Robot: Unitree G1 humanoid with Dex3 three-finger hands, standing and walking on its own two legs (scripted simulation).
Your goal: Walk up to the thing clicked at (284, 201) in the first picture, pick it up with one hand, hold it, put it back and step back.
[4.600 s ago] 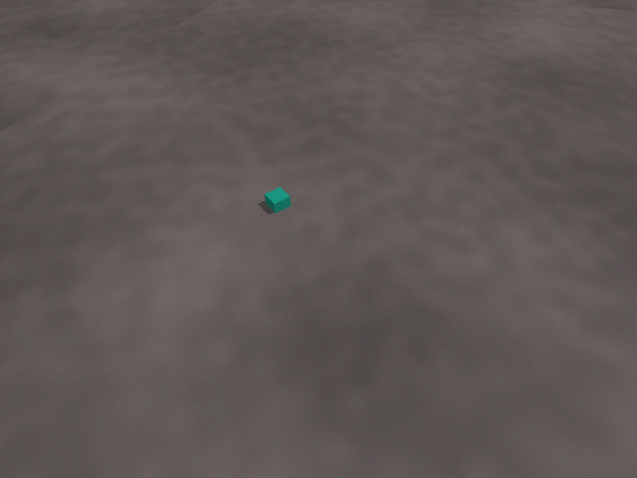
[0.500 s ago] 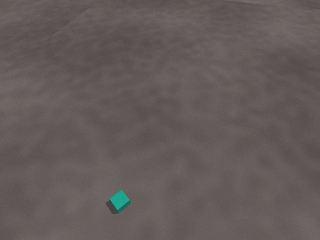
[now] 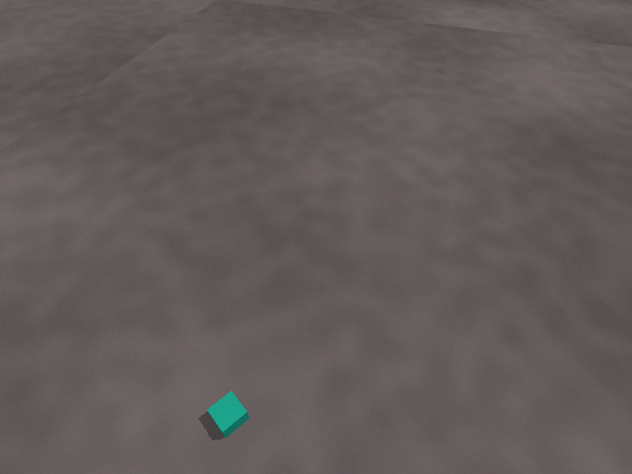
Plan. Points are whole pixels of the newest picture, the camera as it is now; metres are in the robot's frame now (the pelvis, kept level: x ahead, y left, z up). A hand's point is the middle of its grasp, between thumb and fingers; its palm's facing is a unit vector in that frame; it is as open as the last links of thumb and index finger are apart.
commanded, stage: walk up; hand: left
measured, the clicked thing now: (228, 414) +0.47 +0.26 -0.75
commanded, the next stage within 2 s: stand in 0.40 s
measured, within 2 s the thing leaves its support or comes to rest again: neither
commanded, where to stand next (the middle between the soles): +0.07 +0.00 m, yaw +2 degrees
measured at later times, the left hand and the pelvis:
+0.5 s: hand out of the picture +0.09 +0.25 -0.16, palm faces -0.01 -0.95 -0.33, open 7.4 cm; pelvis +0.01 +0.00 +0.00, yaw +0 degrees
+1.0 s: hand out of the picture +0.10 +0.26 -0.15, palm faces +0.00 -0.94 -0.34, open 7.4 cm; pelvis +0.03 +0.00 +0.00, yaw +1 degrees
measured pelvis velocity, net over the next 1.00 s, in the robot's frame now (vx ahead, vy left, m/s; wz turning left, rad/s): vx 0.03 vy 0.00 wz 0.02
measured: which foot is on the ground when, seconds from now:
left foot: down 0.00-1.00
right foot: down 0.00-1.00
